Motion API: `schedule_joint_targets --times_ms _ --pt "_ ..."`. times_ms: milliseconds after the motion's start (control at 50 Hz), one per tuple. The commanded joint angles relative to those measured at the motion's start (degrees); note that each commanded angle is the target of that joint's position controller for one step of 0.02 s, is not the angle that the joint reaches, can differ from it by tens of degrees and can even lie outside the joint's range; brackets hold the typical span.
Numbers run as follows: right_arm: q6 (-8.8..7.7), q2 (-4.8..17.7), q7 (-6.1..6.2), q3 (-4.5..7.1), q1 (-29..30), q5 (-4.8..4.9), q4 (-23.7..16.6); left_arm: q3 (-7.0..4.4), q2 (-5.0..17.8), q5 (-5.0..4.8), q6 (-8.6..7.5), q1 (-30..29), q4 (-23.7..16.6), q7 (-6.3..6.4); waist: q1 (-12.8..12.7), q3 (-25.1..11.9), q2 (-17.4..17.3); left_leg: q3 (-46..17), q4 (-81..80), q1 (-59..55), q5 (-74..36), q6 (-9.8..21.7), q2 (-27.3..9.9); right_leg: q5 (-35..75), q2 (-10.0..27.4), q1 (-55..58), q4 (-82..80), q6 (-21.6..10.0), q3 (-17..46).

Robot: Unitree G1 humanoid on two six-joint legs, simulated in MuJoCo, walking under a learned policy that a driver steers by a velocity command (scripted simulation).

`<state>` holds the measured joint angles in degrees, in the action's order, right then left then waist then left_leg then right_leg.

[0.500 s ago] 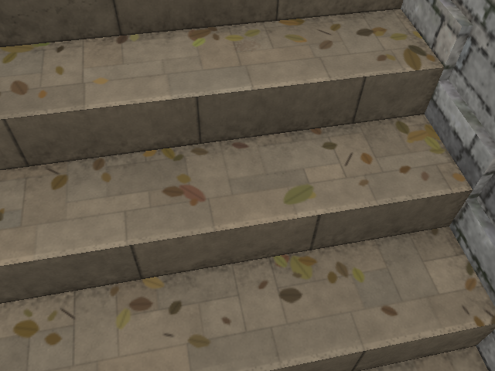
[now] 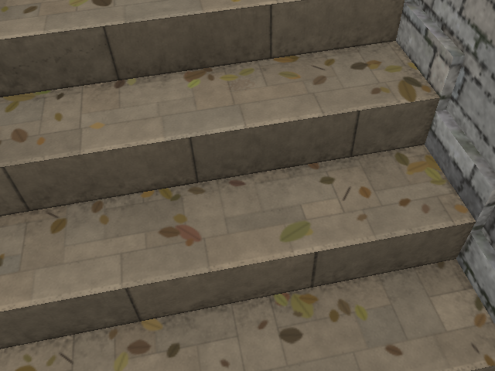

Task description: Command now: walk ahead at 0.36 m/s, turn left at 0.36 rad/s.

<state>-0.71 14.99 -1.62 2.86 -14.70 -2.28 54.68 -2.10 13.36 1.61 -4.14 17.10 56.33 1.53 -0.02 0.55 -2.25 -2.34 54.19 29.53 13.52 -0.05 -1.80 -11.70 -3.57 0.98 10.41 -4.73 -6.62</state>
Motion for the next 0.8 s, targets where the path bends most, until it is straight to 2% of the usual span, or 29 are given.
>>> schedule_joint_targets --times_ms 20,60,80,120,160,180,200,220,240,260,280,300,320,360,400,440,460,500,520,560,600,640,680,700,720,740,760,780,800 --pt "-1.42 1.94 -0.03 0.04 8.21 0.02 -5.72 -1.36 7.45 0.06 -1.59 1.86 -1.75 -0.03 -2.18 5.27 5.27 0.56 -3.32 11.20 -1.90 0.28 -1.63 3.56 18.33 1.71 -5.25 -6.83 8.83" --pt "-1.48 1.04 -0.34 -0.42 10.35 -0.05 -6.91 -0.90 6.12 0.13 -1.71 3.48 -1.40 -0.39 -2.72 5.04 5.41 2.14 -7.11 10.33 -2.94 1.17 -1.90 8.97 18.76 2.39 -3.44 -6.86 6.28" --pt "-0.96 -0.47 0.01 -0.99 9.19 -0.02 -6.94 -1.02 6.15 0.56 -1.77 4.85 -0.66 -0.30 -1.94 3.62 8.26 4.17 -4.77 8.19 -1.54 1.88 -1.69 11.18 19.21 1.82 -1.34 -7.50 5.46" --pt "-1.06 0.30 -0.36 -1.12 11.20 -0.26 -8.30 -0.98 6.31 0.92 -1.53 5.39 -0.98 -0.43 -1.92 4.52 6.79 5.12 -7.28 6.14 0.06 3.34 -1.72 16.40 19.71 -0.01 0.77 -6.87 3.32" --pt "-0.83 0.14 -0.57 -1.34 11.27 -0.45 -8.98 -1.20 8.16 0.30 -1.35 4.31 -1.78 -0.33 -0.84 4.11 7.23 8.11 -11.21 -0.11 3.53 4.90 0.82 32.13 19.15 -2.22 5.99 -5.43 0.07" --pt "-0.85 0.38 -0.06 -1.17 10.33 -0.21 -9.08 -1.15 8.83 -0.18 -1.15 4.26 -2.04 -0.05 -0.54 1.84 7.44 10.78 -11.92 -4.39 5.95 5.66 3.78 46.75 18.81 -2.27 11.54 -5.07 -1.58" --pt "-1.10 0.10 0.55 -0.98 5.29 0.14 -7.94 -1.30 9.79 -0.52 -0.87 4.13 -2.00 0.16 1.50 -1.41 7.97 12.09 -13.97 -9.18 5.70 7.01 6.33 58.38 18.45 -1.45 21.04 -4.88 -2.70" --pt "-1.77 0.16 0.88 -0.53 -3.31 0.57 -5.44 -1.44 10.67 -1.45 -0.47 1.16 -3.12 -0.12 6.03 -6.05 7.44 12.32 -21.48 -19.60 -3.24 8.60 8.44 60.48 16.50 -5.15 34.06 -3.36 -4.73" --pt "-2.25 3.24 1.35 0.71 -9.21 0.08 -3.94 -1.51 11.10 -1.98 -0.69 -1.52 -4.82 -0.54 9.38 -8.99 4.98 7.52 -28.98 -31.21 -9.17 9.38 6.72 41.95 14.29 -15.56 47.43 -0.20 -4.90" --pt "-2.36 10.57 1.99 2.18 -8.38 -0.30 -3.75 0.07 3.97 -0.42 -1.00 -1.93 -6.66 -0.92 6.25 -5.78 -7.30 -12.38 -31.43 -38.02 -26.41 11.65 -8.67 -11.77 6.50 -34.04 66.26 2.99 -4.65" --pt "-1.56 16.40 2.01 3.91 -11.61 0.89 -3.93 0.39 3.85 -0.39 -0.92 1.78 -8.48 -0.80 5.15 -13.19 -10.14 -31.99 -35.21 -41.44 -32.45 22.56 -18.70 -14.05 2.45 -41.62 78.80 3.38 5.52" --pt "-1.02 13.38 1.93 3.77 -8.73 1.82 -4.22 0.47 4.31 0.79 -0.80 -0.27 -8.71 -1.04 3.82 -8.26 -2.39 -27.76 -36.60 -35.74 -17.57 23.47 -17.74 -9.58 6.24 -45.12 81.62 3.70 7.71" --pt "-0.81 9.34 1.74 2.75 -5.44 2.11 -5.03 0.23 4.79 1.21 -1.03 -2.38 -9.75 -1.43 2.34 -2.60 0.13 -24.46 -37.72 -29.20 -8.03 21.42 -14.33 -7.32 6.95 -47.75 82.93 3.66 6.86" --pt "-1.09 4.46 1.71 1.12 -1.55 2.01 -6.02 0.37 3.63 2.35 0.08 -2.47 -10.68 -2.02 -1.04 0.57 2.33 -18.65 -37.58 -21.30 -7.42 17.04 -8.26 -5.05 8.34 -49.98 84.28 3.78 7.22" --pt "-2.12 4.37 1.82 0.66 -1.48 1.55 -5.64 0.92 1.67 2.52 1.90 -2.38 -12.24 -2.43 -2.42 0.27 1.32 -14.96 -36.46 -15.76 -13.75 15.45 -5.20 -1.95 7.71 -50.47 85.64 4.30 6.12" --pt "-2.82 4.62 2.26 0.83 -3.75 1.09 -6.00 1.39 0.54 3.19 1.81 -4.33 -14.41 -2.15 -1.69 -0.28 1.13 -13.01 -34.69 -12.55 -22.03 14.96 -3.24 0.64 7.10 -51.09 84.93 5.40 4.56" --pt "-2.90 4.16 2.75 0.61 -8.19 0.37 -5.18 2.22 -2.78 2.53 2.12 -6.12 -15.23 -1.58 0.61 -2.18 -3.69 -16.73 -33.20 -16.22 -24.04 17.86 -5.01 -3.54 4.35 -58.46 101.45 5.38 1.88" --pt "-3.41 4.30 2.95 0.37 -13.69 1.14 -3.06 3.36 -4.59 2.38 2.52 -13.15 -20.31 -0.57 2.11 -0.38 -2.82 -21.47 -35.44 -23.36 -10.79 18.53 -8.20 -9.81 5.58 -75.45 111.62 4.48 3.62" --pt "-3.89 3.47 2.69 -0.10 -16.64 0.93 -1.15 3.93 -5.84 2.30 2.34 -17.27 -22.52 -0.03 3.50 1.96 -4.60 -23.69 -36.55 -27.09 -4.50 18.37 -9.80 -14.37 5.93 -85.08 119.45 3.18 3.73" --pt "-4.35 3.01 2.52 -0.70 -18.22 0.69 0.90 4.83 -6.17 2.30 1.78 -24.72 -27.34 0.52 3.72 5.00 -0.76 -21.70 -39.06 -28.36 1.79 15.12 -9.95 -17.86 6.74 -92.03 118.73 1.63 4.85" --pt "-4.36 2.31 3.01 -1.28 -18.33 1.39 3.27 5.75 -7.05 1.69 1.81 -26.97 -30.52 0.58 2.29 6.33 0.25 -17.33 -41.92 -24.09 1.14 11.78 -8.06 -18.81 7.19 -88.63 110.99 0.31 5.66" --pt "-4.02 1.84 3.47 -1.97 -19.45 2.01 5.12 6.42 -6.90 0.95 3.01 -28.37 -32.95 -0.02 2.66 5.70 -0.09 -13.13 -48.53 -21.69 -6.08 10.97 -5.94 -17.86 6.65 -80.92 98.56 0.63 0.03" --pt "-2.91 3.33 5.48 -1.69 -16.67 3.13 3.45 7.17 -7.07 1.52 4.37 -28.05 -33.69 -0.57 1.73 -0.08 2.21 -5.82 -56.03 -21.78 -32.67 11.52 -6.87 -16.59 6.19 -60.55 80.92 -0.50 -3.29" --pt "-3.33 1.70 5.32 -2.22 -11.73 3.76 0.18 6.98 -6.96 0.61 4.13 -18.65 -29.54 -0.78 -2.78 -5.51 1.36 1.81 -50.02 -17.39 -66.04 11.15 -4.68 -12.13 3.60 -39.66 69.55 -1.89 -5.64" --pt "-4.24 6.58 5.33 -1.13 -13.25 4.49 -0.72 5.89 -4.11 -1.09 4.32 -12.64 -27.19 -0.21 -5.32 -13.59 -3.18 0.86 -42.21 -19.06 -95.52 11.20 -7.68 -11.77 -1.07 -26.14 67.57 -1.96 -6.90" --pt "-4.91 9.24 5.27 -0.02 -10.79 4.01 -1.24 3.82 -1.03 -0.66 4.53 -2.02 -23.22 -0.12 -10.20 -19.14 -5.71 -0.79 -31.32 -26.44 -110.48 10.77 -12.10 -12.09 -0.76 -22.90 65.01 -3.76 -3.82" --pt "-5.05 11.94 4.40 1.24 -8.62 3.90 -2.36 2.86 1.65 0.01 4.04 4.01 -20.55 -0.82 -12.33 -22.80 -6.81 0.25 -19.42 -33.01 -112.22 11.06 -12.83 -16.08 -2.38 -20.90 55.34 -5.11 -1.61" --pt "-5.15 11.74 3.76 1.92 -8.23 3.33 -3.41 1.40 4.39 1.40 2.96 7.64 -17.26 -1.59 -13.89 -23.63 -1.43 0.94 -3.35 -28.88 -99.52 10.76 -9.75 -15.62 -2.12 -13.71 44.98 -7.73 5.61" --pt "-5.27 5.81 1.63 0.97 -7.84 2.91 -7.40 -0.49 9.96 0.88 3.21 10.26 -13.34 -0.85 -11.14 -19.20 19.44 2.36 23.89 -4.73 -39.97 4.42 5.53 -0.81 13.22 -5.37 26.03 -18.48 39.77"
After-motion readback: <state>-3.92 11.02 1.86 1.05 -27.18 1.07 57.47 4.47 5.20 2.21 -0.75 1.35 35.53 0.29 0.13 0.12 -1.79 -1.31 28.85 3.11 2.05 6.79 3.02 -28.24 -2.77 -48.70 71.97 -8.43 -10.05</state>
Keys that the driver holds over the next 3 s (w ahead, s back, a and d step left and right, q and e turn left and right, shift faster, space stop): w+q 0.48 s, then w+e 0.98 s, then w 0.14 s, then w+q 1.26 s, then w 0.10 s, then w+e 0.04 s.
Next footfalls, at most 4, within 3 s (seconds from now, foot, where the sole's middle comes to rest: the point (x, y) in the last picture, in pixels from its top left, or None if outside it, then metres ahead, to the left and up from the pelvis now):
0.24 left None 0.17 0.13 -0.79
0.78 right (237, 367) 0.47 0.08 -0.62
1.24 left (147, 235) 0.74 0.30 -0.46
1.78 right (280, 91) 1.08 -0.04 -0.29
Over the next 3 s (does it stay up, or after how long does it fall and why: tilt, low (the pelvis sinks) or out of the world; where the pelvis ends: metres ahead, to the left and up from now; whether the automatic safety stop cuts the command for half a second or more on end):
stays up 1.58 0.14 0.77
